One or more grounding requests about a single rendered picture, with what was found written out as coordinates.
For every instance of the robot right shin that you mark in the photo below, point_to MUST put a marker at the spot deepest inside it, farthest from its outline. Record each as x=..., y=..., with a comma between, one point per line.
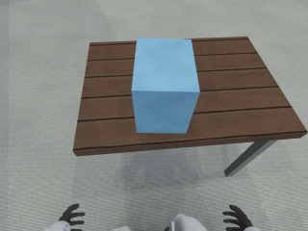
x=180, y=215

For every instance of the table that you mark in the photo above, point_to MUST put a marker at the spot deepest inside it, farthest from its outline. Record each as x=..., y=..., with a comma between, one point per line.
x=239, y=101

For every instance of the left robot forearm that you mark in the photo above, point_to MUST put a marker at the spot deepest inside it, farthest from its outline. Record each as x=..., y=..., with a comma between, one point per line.
x=60, y=225

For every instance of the left robot hand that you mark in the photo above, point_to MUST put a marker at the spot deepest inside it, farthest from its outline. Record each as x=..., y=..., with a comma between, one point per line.
x=67, y=216

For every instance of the right robot hand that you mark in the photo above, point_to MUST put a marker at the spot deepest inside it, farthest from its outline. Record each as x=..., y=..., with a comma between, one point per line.
x=242, y=219

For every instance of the carton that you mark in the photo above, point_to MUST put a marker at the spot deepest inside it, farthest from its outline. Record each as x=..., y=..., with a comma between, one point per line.
x=165, y=85

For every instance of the right robot thigh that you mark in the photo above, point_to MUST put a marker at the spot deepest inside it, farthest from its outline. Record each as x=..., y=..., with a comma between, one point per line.
x=184, y=223

